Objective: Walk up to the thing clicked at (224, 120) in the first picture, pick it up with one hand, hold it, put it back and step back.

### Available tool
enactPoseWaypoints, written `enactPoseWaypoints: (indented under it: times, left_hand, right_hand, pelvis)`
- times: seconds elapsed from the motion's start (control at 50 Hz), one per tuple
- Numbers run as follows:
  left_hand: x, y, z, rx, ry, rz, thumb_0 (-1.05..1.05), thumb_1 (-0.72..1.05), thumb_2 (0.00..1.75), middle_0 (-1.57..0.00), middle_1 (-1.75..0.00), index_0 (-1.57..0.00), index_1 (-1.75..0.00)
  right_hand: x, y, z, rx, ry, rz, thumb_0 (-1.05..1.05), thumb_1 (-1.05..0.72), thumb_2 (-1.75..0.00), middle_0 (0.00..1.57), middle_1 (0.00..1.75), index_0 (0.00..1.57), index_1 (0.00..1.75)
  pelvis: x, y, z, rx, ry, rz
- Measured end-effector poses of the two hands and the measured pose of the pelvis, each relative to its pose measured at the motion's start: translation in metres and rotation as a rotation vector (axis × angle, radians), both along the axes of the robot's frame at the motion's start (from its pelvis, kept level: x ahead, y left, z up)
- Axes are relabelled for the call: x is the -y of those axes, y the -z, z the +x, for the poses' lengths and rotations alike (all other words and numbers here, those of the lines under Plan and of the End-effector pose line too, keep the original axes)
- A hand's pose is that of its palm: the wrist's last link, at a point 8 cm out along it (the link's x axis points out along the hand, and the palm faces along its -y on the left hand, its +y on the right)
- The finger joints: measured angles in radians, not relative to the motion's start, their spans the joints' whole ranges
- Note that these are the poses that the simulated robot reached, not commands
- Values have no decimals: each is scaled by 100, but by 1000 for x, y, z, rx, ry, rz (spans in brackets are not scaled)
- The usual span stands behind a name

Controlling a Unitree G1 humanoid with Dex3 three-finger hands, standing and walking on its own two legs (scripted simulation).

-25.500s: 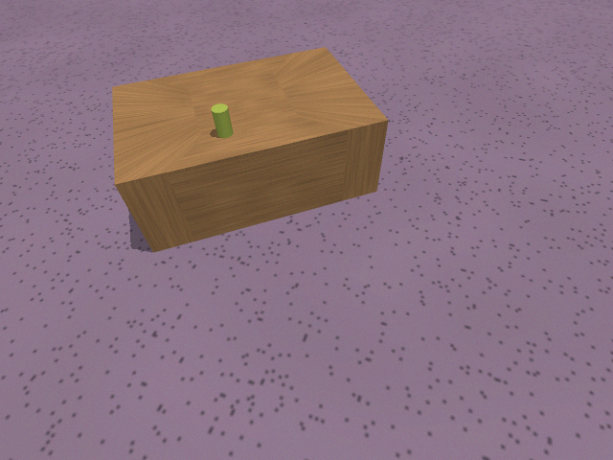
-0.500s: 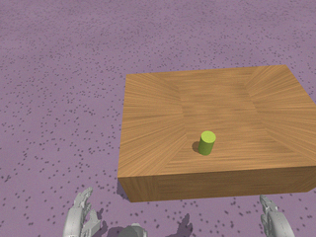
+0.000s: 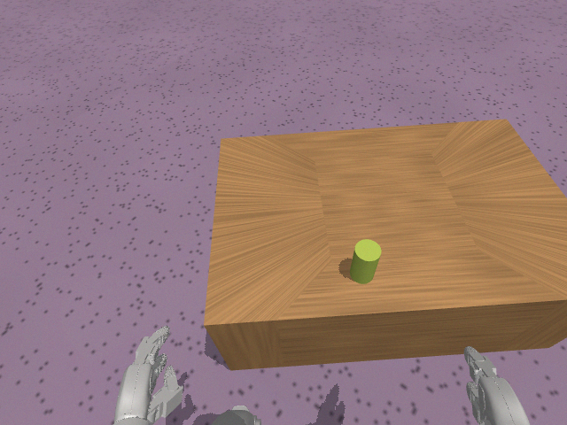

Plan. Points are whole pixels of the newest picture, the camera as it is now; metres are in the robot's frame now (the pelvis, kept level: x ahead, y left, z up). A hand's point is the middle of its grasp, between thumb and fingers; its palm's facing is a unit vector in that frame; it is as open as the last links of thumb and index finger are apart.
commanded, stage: home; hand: right
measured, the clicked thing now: (364, 262) +0.52 -0.14 -0.27
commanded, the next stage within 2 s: stand in 1.74 s
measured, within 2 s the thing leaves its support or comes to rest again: neither
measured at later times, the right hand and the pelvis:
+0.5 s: hand (440, 411) +0.17 -0.17 -0.05, palm faces +0.04 +0.98 -0.20, open 17.6 cm; pelvis +0.00 +0.01 +0.00, yaw +0 degrees
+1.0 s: hand (439, 419) +0.16 -0.17 -0.05, palm faces +0.04 +0.98 -0.20, open 17.5 cm; pelvis -0.01 +0.01 +0.00, yaw +0 degrees
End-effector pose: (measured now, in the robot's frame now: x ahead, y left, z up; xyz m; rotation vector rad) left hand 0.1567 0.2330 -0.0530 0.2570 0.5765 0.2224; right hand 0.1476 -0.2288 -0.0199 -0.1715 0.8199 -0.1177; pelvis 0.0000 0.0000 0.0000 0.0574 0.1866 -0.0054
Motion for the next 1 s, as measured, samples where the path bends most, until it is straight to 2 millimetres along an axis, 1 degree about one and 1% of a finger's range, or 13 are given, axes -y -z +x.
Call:
enactPoseWaypoints:
  times: [0.28,0.48,0.8,1.0]
  left_hand:
    - [-7,4,1,-29,-5,-7,1,89,90,-20,-29,-20,-29]
    - [-13,3,-2,-18,-10,-3,1,89,90,-20,-29,-20,-29]
    - [-16,4,-9,-8,-9,-6,1,89,90,-20,-29,-20,-29]
    - [-17,4,-9,-8,-13,2,1,89,90,-20,-29,-20,-29]
  right_hand:
    - [-4,-1,5,-7,4,-4,-1,57,-3,6,5,5,4]
    - [-9,0,2,-5,3,-1,-1,56,-4,6,5,5,4]
    - [-13,0,-6,-3,2,-5,-1,55,-5,6,6,5,5]
    - [-13,-1,-7,-3,1,-7,-1,54,-5,6,6,6,5]
  pelvis:
    - [-5,-1,6,-7,1,-6]
    - [-9,-1,2,-2,-2,-11]
    - [-13,1,-6,3,-2,-14]
    - [-13,1,-6,2,0,-14]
